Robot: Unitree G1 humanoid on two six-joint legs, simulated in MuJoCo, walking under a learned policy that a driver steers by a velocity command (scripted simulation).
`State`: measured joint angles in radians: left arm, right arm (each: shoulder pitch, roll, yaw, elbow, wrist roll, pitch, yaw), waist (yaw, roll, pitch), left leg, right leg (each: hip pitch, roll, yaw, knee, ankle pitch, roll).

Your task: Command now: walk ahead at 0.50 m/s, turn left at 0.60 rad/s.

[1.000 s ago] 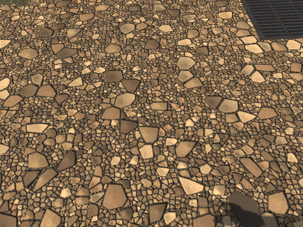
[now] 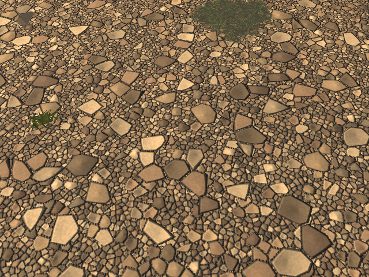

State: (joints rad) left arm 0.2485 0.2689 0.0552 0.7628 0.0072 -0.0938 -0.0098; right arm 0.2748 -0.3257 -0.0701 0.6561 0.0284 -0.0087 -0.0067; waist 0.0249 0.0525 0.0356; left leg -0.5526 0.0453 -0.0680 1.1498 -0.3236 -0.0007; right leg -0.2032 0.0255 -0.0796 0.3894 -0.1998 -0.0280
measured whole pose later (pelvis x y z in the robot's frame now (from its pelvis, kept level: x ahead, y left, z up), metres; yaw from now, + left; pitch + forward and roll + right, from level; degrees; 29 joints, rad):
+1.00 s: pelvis +0.57 +0.12 +0.00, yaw +27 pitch +1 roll -1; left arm 0.29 0.27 0.04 0.79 0.00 -0.09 -0.03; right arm 0.26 -0.30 -0.05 0.71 0.01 -0.05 0.00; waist 0.03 0.04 0.03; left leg -0.52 0.04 -0.05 1.09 -0.32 0.02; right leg -0.22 0.06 -0.02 0.38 -0.18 -0.06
